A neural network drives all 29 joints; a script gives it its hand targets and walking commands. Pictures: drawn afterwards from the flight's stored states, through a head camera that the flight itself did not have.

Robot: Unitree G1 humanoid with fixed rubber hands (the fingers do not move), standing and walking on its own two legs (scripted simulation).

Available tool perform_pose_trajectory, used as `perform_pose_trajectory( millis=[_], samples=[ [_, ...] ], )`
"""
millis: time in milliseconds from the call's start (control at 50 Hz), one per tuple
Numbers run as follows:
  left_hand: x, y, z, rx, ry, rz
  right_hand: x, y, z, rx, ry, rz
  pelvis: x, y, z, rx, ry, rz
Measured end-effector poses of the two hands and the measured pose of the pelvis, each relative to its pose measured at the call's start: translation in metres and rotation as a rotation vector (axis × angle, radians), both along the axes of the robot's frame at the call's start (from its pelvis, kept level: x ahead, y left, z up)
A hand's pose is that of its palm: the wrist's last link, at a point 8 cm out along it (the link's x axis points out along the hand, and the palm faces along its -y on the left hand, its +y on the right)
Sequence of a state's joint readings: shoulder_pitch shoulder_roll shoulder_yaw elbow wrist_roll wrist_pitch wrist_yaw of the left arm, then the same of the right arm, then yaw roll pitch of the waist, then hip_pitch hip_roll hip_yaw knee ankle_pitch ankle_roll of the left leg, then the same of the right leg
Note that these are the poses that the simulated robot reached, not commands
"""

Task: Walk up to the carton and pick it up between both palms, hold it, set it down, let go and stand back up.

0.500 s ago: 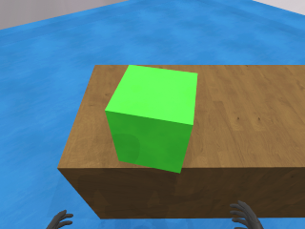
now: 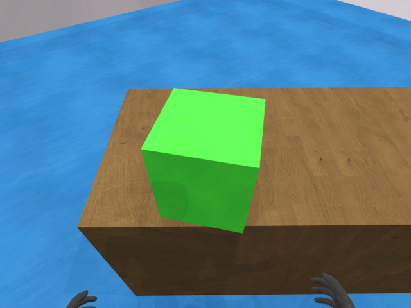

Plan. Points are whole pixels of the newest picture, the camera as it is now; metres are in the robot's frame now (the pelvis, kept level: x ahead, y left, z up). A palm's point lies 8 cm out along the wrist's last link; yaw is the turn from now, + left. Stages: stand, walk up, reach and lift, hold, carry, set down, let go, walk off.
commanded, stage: stand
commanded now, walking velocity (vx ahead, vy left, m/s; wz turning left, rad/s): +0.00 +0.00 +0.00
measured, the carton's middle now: (209, 162) +0.43 +0.01 +0.03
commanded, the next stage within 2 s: none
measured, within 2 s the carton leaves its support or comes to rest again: neither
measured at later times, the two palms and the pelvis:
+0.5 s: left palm out of the picture +0.10 +0.29 -0.09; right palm out of the picture +0.12 -0.26 -0.10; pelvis +0.00 +0.00 +0.00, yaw +0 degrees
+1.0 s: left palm out of the picture +0.08 +0.29 -0.10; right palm out of the picture +0.10 -0.26 -0.10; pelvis -0.01 +0.00 +0.00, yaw +0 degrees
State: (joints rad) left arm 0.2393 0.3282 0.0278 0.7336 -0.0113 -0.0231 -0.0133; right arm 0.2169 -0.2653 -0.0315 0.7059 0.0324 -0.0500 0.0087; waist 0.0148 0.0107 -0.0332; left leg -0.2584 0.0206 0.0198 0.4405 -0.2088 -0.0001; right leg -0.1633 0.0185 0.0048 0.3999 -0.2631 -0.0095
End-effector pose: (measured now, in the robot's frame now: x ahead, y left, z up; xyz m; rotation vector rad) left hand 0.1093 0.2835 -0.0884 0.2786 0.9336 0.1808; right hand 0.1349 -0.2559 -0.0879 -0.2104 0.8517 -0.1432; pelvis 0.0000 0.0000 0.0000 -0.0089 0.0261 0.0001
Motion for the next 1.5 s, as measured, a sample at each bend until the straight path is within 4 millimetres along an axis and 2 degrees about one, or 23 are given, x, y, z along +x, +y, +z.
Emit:
perform_pose_trajectory(
  millis=[1240,1500],
  samples=[
    [-0.036,0.008,-0.009,0.004,0.068,0.033,-0.036,-0.002,-0.011,-0.001,0.066,-0.036,-0.016,0.003,0.0,-0.004,-0.028,0.0],
    [-0.039,0.008,-0.01,0.004,0.076,0.035,-0.042,-0.002,-0.014,-0.001,0.085,-0.043,-0.017,0.003,0.0,-0.004,-0.029,0.0]
  ],
)
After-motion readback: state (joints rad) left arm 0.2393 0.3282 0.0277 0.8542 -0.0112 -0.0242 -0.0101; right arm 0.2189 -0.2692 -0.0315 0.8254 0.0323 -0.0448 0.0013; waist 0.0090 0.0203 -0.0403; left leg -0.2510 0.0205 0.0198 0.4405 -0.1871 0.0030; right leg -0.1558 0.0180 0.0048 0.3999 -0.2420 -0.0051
